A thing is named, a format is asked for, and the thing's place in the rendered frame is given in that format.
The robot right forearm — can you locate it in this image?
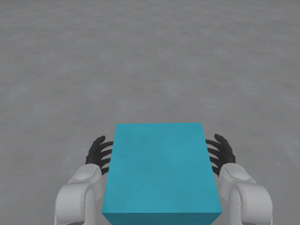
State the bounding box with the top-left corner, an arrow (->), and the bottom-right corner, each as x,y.
218,163 -> 273,225

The robot left hand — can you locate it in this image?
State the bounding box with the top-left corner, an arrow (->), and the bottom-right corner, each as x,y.
85,135 -> 113,175

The carton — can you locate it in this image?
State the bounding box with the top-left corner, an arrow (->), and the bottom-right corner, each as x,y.
101,123 -> 223,225

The robot left forearm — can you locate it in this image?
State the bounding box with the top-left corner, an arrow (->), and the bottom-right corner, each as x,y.
54,163 -> 103,225

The robot right hand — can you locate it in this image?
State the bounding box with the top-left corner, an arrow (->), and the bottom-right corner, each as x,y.
205,134 -> 236,177

